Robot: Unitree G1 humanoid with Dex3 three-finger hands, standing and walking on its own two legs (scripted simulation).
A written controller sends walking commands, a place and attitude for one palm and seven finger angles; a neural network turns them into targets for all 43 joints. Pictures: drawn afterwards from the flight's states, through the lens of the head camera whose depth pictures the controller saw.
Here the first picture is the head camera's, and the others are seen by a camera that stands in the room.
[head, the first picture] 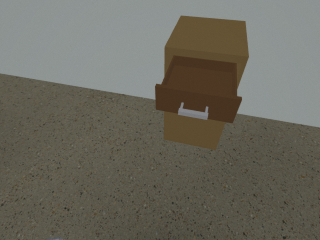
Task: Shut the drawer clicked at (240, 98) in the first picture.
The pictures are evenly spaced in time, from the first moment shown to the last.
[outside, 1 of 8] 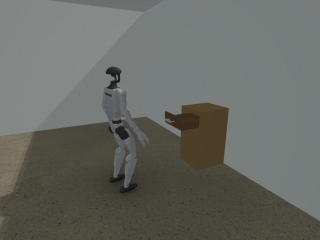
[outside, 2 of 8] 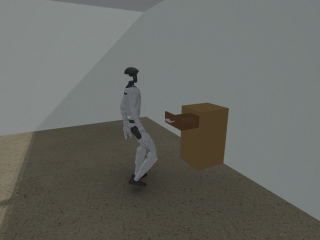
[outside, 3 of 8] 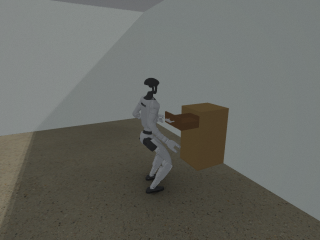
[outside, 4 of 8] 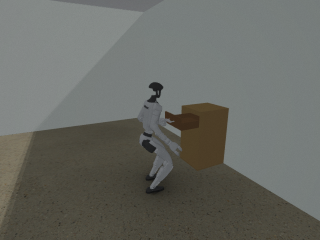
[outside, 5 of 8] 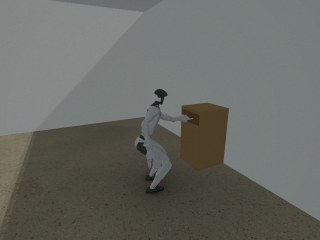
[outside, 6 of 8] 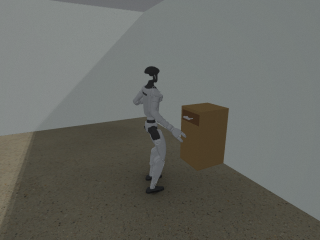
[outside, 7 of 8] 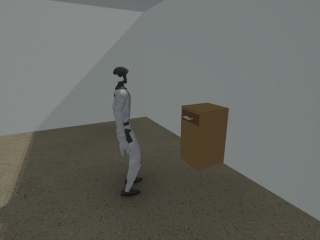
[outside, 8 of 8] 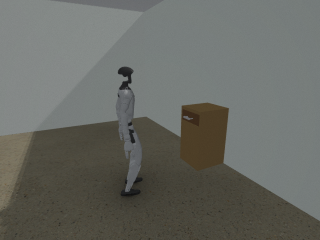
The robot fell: no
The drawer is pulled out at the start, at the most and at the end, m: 0.27 0.27 0.00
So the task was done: yes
